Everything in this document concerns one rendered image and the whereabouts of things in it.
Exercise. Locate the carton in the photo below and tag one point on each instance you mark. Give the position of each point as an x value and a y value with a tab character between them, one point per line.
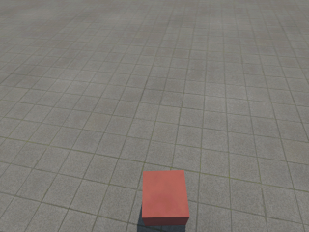
164	198

